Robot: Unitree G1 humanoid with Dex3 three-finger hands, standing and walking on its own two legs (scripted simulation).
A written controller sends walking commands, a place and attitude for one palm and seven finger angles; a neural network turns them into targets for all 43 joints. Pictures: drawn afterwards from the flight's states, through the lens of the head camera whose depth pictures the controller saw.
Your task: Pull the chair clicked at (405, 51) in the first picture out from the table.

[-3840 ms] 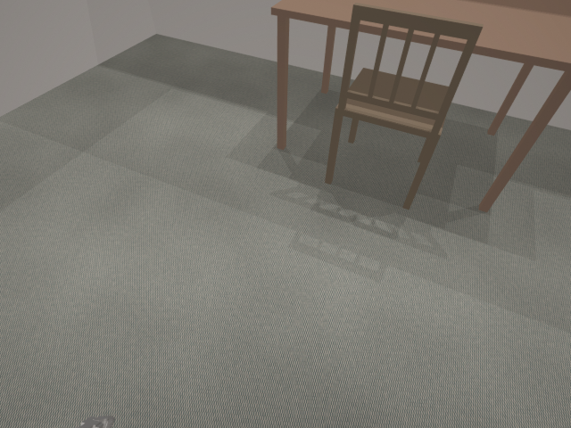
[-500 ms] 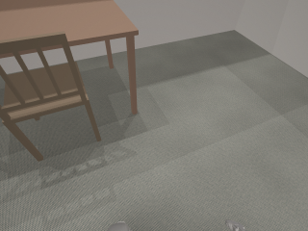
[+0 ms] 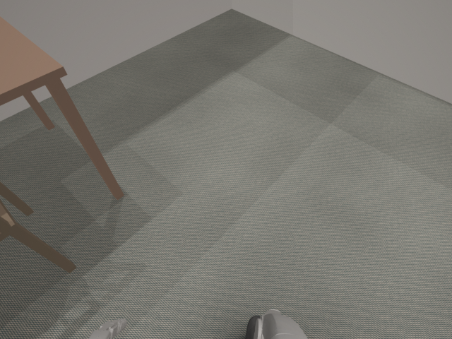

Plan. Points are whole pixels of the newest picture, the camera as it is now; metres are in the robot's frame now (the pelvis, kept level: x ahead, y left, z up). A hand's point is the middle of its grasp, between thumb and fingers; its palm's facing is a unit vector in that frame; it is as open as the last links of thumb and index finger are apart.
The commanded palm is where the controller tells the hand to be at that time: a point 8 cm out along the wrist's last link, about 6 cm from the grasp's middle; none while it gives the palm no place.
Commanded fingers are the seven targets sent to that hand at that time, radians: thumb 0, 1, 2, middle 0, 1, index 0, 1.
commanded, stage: turn to face it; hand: left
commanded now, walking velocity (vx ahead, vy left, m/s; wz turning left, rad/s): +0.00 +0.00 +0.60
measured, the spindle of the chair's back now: out of the picture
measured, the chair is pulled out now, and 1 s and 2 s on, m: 0.00 0.00 0.00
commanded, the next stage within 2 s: take the last steps up to it in 1.48 s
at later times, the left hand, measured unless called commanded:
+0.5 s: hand out of the picture +0.14 +0.20 -0.18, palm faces +0.22 -0.97 -0.13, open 7.3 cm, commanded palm none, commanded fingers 0.00 0.90 0.90 -0.20 -0.30 -0.20 -0.30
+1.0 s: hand out of the picture +0.09 +0.19 -0.14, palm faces +0.45 -0.85 -0.29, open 7.4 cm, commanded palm none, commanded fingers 0.00 0.90 0.90 -0.20 -0.30 -0.20 -0.30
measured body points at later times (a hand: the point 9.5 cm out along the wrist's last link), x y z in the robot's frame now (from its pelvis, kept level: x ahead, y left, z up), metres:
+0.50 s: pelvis +0.07 +0.02 -0.01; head +0.09 +0.05 +0.44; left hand +0.13 +0.25 -0.17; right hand +0.15 -0.22 -0.14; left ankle +0.10 +0.10 -0.73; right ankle +0.10 -0.11 -0.69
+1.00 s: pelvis +0.08 -0.05 +0.00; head +0.11 -0.06 +0.45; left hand +0.06 +0.23 -0.12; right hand +0.26 -0.26 -0.15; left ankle +0.09 +0.09 -0.71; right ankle +0.12 -0.16 -0.73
